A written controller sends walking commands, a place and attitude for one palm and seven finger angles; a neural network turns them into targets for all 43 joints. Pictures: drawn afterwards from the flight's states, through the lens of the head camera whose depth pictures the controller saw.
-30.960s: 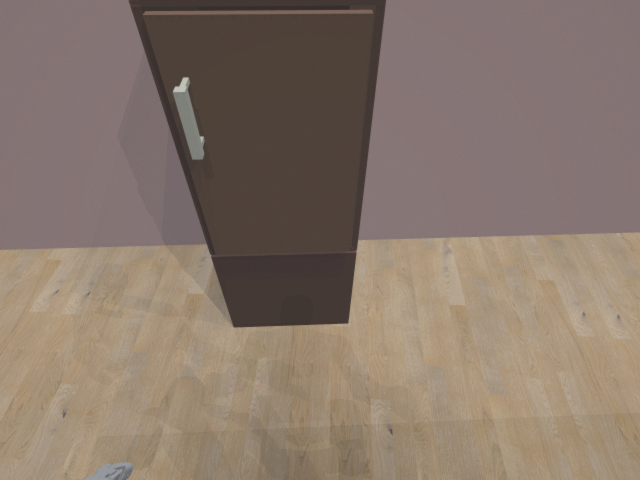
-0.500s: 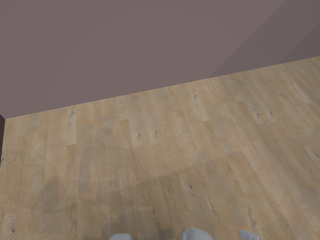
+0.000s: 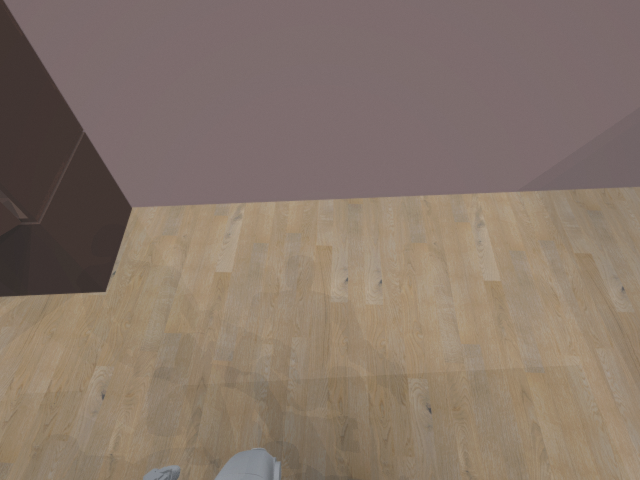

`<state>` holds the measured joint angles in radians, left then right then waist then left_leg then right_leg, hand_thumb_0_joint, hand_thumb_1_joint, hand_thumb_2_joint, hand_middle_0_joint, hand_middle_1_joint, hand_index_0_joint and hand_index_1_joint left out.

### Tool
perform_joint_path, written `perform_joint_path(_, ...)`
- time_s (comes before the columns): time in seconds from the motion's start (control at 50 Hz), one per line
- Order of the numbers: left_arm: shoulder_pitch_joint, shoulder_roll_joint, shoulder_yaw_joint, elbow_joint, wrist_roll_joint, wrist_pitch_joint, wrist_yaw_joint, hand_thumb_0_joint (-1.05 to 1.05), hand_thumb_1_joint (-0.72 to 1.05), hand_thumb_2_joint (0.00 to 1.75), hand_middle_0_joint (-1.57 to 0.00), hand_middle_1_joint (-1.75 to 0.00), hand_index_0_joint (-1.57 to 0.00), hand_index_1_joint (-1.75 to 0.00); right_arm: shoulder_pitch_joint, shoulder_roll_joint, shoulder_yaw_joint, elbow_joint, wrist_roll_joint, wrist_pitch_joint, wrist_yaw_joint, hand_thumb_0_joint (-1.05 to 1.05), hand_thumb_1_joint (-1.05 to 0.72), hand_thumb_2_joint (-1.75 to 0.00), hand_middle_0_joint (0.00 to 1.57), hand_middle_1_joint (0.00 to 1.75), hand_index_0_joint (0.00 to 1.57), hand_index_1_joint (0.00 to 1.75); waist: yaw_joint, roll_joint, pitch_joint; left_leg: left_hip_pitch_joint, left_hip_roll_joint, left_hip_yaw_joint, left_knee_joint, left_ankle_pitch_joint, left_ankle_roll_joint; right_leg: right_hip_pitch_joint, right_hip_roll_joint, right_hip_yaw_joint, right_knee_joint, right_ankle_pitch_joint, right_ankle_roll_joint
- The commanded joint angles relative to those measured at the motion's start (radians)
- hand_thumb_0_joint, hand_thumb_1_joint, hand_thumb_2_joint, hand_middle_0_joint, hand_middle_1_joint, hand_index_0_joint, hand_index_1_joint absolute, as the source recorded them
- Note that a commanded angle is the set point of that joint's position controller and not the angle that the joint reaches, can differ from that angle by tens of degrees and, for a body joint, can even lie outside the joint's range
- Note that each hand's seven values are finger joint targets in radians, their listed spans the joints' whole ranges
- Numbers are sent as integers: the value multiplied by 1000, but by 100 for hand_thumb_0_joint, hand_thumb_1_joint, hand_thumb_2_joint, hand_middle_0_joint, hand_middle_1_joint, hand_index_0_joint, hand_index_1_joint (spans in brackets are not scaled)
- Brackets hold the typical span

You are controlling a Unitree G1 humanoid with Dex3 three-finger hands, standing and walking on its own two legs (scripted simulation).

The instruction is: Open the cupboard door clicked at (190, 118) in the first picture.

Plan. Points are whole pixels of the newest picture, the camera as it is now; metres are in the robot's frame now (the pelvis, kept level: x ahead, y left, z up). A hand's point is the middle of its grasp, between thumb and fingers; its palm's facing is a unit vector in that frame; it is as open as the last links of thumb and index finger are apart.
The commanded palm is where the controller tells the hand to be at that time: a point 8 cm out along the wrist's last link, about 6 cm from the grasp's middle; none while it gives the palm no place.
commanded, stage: turn to face it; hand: left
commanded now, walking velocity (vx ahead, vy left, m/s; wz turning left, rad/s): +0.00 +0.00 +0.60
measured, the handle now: out of the picture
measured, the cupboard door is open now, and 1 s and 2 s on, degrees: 47 47 47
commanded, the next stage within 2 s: take the last steps up to it in 1.40 s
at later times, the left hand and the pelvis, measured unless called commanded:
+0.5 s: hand out of the picture +0.06 +0.24 -0.16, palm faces +0.30 -0.91 -0.29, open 7.4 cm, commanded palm none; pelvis +0.01 -0.01 -0.01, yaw +17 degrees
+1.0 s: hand out of the picture -0.08 +0.21 -0.19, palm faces +0.60 -0.76 -0.24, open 7.3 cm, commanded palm none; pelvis +0.01 +0.01 -0.01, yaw +36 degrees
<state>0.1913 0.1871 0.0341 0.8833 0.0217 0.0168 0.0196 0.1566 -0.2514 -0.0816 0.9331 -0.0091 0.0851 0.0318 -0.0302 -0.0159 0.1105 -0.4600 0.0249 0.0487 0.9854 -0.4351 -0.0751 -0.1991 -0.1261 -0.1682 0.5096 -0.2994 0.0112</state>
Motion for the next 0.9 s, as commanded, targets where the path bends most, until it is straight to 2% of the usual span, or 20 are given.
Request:
perform_joint_path(0.0,70,242,71,-45,8,-26,12,0,90,90,-20,-30,-20,-30,-90,-33,4,-106,2,-41,4,0,-90,-90,20,30,20,30,73,-180,-146,17,-3,59,-234,-22,11,171,-243,108,-64,586,-120)
perform_joint_path(0.06,51,246,77,-40,-2,-21,2,0,90,90,-20,-30,-20,-30,-9,-62,-3,-91,-2,-52,-1,0,-90,-90,20,30,20,30,21,-141,-165,212,-23,76,-462,171,34,69,-224,33,61,508,-51)
perform_joint_path(0.08,36,224,74,-52,-9,-15,-2,0,90,90,-20,-30,-20,-30,62,-116,-17,-75,-5,-59,-4,0,-90,-90,20,30,20,30,-22,-25,-208,370,35,-8,-549,327,62,-51,-191,-5,203,375,-1)
perform_joint_path(0.1,28,152,58,-88,-18,-8,-10,0,90,90,-20,-30,-20,-30,126,-234,-48,-70,-15,-66,-13,0,-90,-90,20,30,20,30,-58,296,-236,518,314,-401,-595,646,204,-338,-37,-34,442,-190,84)
perform_joint_path(0.12,-63,141,41,-120,-9,3,-4,0,90,90,-20,-30,-20,-30,193,-273,-56,-50,-10,-58,-24,0,-90,-90,20,30,20,30,-88,286,-234,489,399,-465,-605,810,299,-398,-1,81,589,-381,80)
perform_joint_path(0.14,-75,152,47,-134,-8,8,-4,0,90,90,-20,-30,-20,-30,175,-273,-52,-54,-16,-57,-30,0,-90,-90,20,30,20,30,-72,204,-212,419,407,-431,-619,645,325,-398,-18,141,656,-335,67)
perform_joint_path(0.22,-30,148,57,-59,1,19,-14,0,90,90,-20,-30,-20,-30,7,-178,-24,-93,-13,-70,-48,0,-90,-90,20,30,20,30,11,194,-154,280,217,-292,-662,411,216,-365,6,182,654,-100,71)
perform_joint_path(0.4,-49,132,47,-74,-9,12,-7,0,90,90,-20,-30,-20,-30,20,-187,-38,-84,-20,-57,-39,0,-90,-90,20,30,20,30,4,187,-148,227,177,-377,-631,412,226,-175,93,145,260,-131,59)
perform_joint_path(0.46,65,155,58,-50,-13,-6,-1,0,90,90,-20,-30,-20,-30,-41,-166,-40,-106,-8,-52,-36,0,-90,-90,20,30,20,30,68,133,-185,90,110,-365,-529,359,169,89,100,142,-61,46,48)
perform_joint_path(0.48,99,224,72,-46,-1,-19,8,0,90,90,-20,-30,-20,-30,-35,-113,-35,-116,3,-52,-31,0,-90,-90,20,30,20,30,86,-64,-196,-60,14,-277,-379,185,104,231,-63,302,-219,9,8)
perform_joint_path(0.5,99,303,86,-52,11,-22,13,0,90,90,-20,-30,-20,-30,-43,-64,-26,-139,3,-54,-26,0,-90,-90,20,30,20,30,97,-322,-166,-183,-122,-84,-111,-138,27,216,-328,562,-282,83,-110)
perform_joint_path(0.52,70,298,77,-65,3,-18,19,0,90,90,-20,-30,-20,-30,-45,-113,-37,-133,-5,-47,-21,0,-90,-90,20,30,20,30,81,-241,-148,-136,-54,-123,90,-171,37,75,-387,526,-271,129,-166)
perform_joint_path(0.54,1,253,65,-82,4,-18,18,0,90,90,-20,-30,-20,-30,-11,-101,-34,-119,-8,-39,-12,0,-90,-90,20,30,20,30,39,-177,-118,-121,-36,-122,188,-98,40,4,-320,421,-262,70,-172)
perform_joint_path(0.58,-59,190,48,-93,-5,-19,14,0,90,90,-20,-30,-20,-30,-15,-89,-35,-79,-12,-23,-5,0,-90,-90,20,30,20,30,6,-218,-67,-140,-5,-87,266,5,17,-9,-200,274,-219,209,-115)
perform_joint_path(0.62,-34,176,45,-85,-3,-25,14,0,90,90,-20,-30,-20,-30,-22,-64,-23,-83,-6,-24,1,0,-90,-90,20,30,20,30,13,-212,-85,-133,3,-49,183,19,2,58,-184,177,-187,390,-105)
perform_joint_path(0.74,93,238,68,-38,6,-27,12,0,90,90,-20,-30,-20,-30,-107,-27,3,-101,1,-39,5,0,-90,-90,20,30,20,30,80,-179,-132,-17,-10,56,-197,-21,8,193,-233,104,-69,648,-112)
perform_joint_path(0.8,77,249,76,-34,3,-23,5,0,90,90,-20,-30,-20,-30,-58,-47,2,-96,0,-47,0,0,-90,-90,20,30,20,30,49,-191,-141,119,-27,82,-359,79,28,119,-233,65,2,600,-75)
perform_joint_path(0.84,42,221,72,-50,-10,-16,-3,0,90,90,-20,-30,-20,-30,67,-124,-20,-69,-8,-60,-4,0,-90,-90,20,30,20,30,-29,-12,-215,388,48,-28,-543,360,77,-61,-181,-13,238,398,10)
perform_joint_path(0.86,20,143,53,-92,-19,-11,-11,0,90,90,-20,-30,-20,-30,152,-246,-51,-59,-15,-69,-14,0,-90,-90,20,30,20,30,-73,318,-253,534,338,-433,-587,743,225,-347,-22,-31,488,-248,91)
perform_joint_path(0.88,-51,144,44,-113,-10,2,-3,0,90,90,-20,-30,-20,-30,207,-277,-55,-32,-9,-61,-28,0,-90,-90,20,30,20,30,-90,272,-273,521,402,-473,-585,910,317,-393,5,102,617,-393,76)
